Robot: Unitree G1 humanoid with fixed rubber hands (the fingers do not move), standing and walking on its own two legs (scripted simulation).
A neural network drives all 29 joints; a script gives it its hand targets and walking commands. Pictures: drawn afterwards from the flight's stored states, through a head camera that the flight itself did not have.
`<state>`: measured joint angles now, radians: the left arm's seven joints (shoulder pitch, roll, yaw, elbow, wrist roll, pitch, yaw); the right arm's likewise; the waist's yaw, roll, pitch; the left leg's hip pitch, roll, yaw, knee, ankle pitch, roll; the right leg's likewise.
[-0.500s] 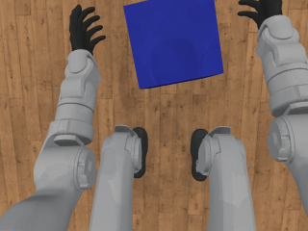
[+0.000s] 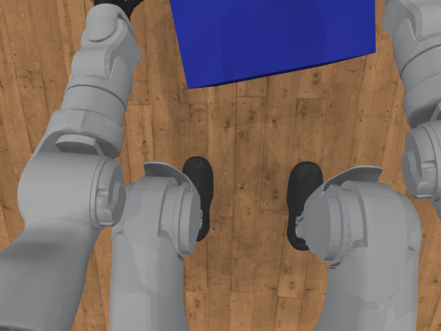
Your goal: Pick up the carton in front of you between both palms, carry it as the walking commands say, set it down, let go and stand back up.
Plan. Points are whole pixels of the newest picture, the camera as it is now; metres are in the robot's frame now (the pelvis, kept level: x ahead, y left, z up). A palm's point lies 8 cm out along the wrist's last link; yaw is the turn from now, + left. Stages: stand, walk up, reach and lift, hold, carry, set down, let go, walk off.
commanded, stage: reach and lift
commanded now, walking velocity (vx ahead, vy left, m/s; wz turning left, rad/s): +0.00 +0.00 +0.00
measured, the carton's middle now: (261, 4) +0.53 -0.03 -0.24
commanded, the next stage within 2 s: none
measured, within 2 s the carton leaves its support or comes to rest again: leaves its support in 0.70 s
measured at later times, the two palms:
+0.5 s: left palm out of the picture +0.53 +0.13 -0.16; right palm out of the picture +0.56 -0.17 -0.16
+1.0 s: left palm out of the picture +0.50 +0.11 -0.03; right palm out of the picture +0.51 -0.19 -0.03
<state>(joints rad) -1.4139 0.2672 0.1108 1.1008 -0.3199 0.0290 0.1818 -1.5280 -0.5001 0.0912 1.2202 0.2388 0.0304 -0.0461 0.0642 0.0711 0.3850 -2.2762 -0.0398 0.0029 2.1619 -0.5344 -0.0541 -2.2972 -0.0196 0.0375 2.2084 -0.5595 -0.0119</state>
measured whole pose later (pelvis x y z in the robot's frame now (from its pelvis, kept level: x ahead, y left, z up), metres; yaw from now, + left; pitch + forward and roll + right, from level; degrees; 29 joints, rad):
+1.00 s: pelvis +0.00 +0.01 +0.04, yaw -4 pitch +40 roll +2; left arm -1.04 -0.02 0.50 0.69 0.03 0.28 0.15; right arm -1.20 -0.18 -0.21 0.89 -0.06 0.34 -0.07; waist 0.03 0.05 -0.04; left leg -2.18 -0.06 -0.04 2.03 -0.55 -0.07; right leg -2.22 0.04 0.04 2.04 -0.53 0.01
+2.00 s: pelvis +0.07 +0.01 +0.31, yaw -6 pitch +25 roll +0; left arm -0.53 -0.15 0.41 0.57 0.20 0.32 0.06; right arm -0.54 0.09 -0.34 0.61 -0.22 0.35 -0.04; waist 0.02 0.01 -0.22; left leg -1.13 -0.05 -0.07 1.14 -0.45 -0.03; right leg -1.15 0.04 0.05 1.14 -0.42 0.01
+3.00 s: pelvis +0.09 +0.00 +0.41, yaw -7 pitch -5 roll +0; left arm -0.37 -0.18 0.34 0.40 0.33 0.59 -0.01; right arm -0.35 0.18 -0.31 0.38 -0.33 0.63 0.00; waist 0.00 0.01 0.02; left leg -0.15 -0.02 -0.08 0.45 -0.22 -0.01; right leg -0.17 0.02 0.07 0.45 -0.20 0.00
